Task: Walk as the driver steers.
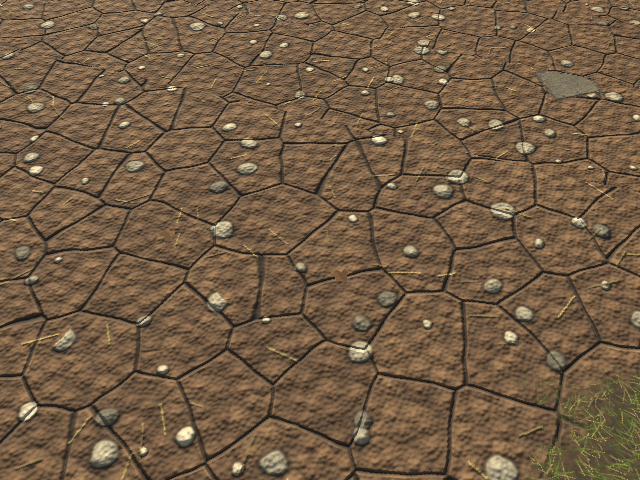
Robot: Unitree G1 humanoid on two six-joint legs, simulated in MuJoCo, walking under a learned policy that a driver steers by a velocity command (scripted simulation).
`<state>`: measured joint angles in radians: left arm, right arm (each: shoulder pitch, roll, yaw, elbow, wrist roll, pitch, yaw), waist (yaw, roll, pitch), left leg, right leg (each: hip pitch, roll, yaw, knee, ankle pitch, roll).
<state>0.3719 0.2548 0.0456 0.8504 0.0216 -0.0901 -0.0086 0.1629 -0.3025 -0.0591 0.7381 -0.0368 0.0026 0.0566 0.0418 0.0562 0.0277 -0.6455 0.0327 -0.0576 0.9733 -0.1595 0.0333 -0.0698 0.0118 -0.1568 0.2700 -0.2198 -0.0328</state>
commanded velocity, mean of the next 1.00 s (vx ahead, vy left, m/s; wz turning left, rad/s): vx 0.46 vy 0.00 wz -0.21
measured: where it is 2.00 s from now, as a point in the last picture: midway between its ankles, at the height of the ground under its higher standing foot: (423, 351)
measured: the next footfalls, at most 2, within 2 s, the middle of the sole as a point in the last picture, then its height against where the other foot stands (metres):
left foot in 0.20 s outside the picture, level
right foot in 0.74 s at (389, 453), level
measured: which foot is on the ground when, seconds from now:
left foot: up 0.00-0.18, down 0.20-0.76, up 0.78-1.00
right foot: down 0.00-0.20, up 0.22-0.72, down 0.74-1.00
